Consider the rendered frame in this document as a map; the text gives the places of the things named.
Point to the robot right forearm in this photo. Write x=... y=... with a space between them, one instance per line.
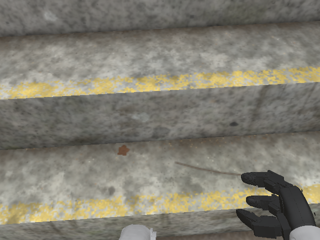
x=307 y=232

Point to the left robot thigh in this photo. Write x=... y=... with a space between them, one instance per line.
x=138 y=232

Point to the right robot hand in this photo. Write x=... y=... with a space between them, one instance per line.
x=290 y=206

